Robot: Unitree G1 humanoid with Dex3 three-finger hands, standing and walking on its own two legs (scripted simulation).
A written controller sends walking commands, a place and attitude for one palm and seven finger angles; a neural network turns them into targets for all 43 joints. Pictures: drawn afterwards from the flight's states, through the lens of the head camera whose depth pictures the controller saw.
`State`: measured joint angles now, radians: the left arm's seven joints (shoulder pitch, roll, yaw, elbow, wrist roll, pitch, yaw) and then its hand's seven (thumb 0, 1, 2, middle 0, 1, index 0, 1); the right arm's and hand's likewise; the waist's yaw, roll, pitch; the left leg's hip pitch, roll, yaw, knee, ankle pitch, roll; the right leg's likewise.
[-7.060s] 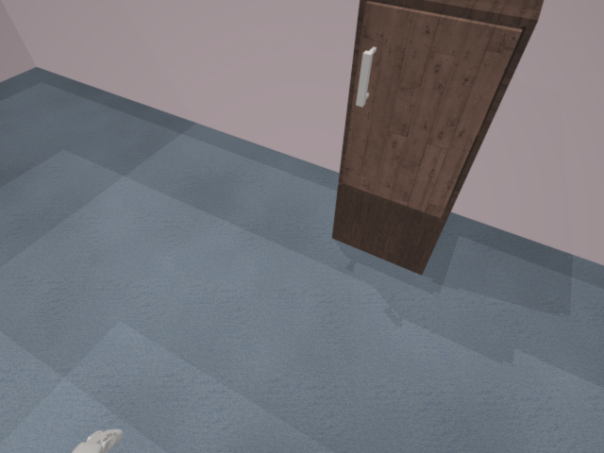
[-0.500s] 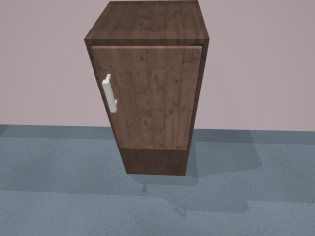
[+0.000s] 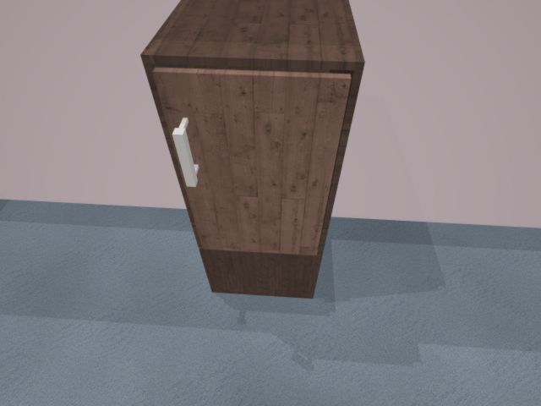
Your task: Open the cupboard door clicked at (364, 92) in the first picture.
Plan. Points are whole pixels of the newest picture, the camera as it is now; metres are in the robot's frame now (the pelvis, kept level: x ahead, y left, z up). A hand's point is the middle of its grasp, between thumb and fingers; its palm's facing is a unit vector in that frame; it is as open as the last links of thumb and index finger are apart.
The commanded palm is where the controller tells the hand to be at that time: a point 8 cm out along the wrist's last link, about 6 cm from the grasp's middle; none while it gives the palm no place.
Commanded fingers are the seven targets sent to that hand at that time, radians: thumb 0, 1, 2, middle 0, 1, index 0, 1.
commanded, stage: shuffle to correct the standing spot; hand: left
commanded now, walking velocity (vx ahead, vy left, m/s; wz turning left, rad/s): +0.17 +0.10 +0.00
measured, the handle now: (188, 153) +0.59 +0.23 +0.01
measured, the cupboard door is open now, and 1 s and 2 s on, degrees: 0 0 0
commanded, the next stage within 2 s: come to a stop and stand still in 0.12 s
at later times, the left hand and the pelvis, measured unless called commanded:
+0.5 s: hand (183, 381) +0.19 +0.17 -0.15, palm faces +0.04 -0.96 -0.28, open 7.3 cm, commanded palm none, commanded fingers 0.00 0.90 0.90 -0.20 -0.30 -0.20 -0.30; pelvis +0.08 -0.02 +0.00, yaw +2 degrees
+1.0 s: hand out of the picture +0.02 +0.21 -0.17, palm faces +0.14 -0.96 -0.23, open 7.3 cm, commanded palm none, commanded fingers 0.00 0.90 0.90 -0.20 -0.30 -0.20 -0.30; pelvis +0.03 +0.01 +0.00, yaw +2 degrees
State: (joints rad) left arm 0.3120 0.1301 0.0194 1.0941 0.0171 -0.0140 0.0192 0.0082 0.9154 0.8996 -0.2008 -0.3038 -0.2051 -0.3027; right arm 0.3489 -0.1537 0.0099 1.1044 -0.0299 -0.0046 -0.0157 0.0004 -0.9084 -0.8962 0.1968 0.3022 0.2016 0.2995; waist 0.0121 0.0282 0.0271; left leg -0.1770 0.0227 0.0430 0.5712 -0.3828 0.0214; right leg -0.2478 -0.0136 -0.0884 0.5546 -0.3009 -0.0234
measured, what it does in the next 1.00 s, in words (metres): steps on the spot: right foot, then left foot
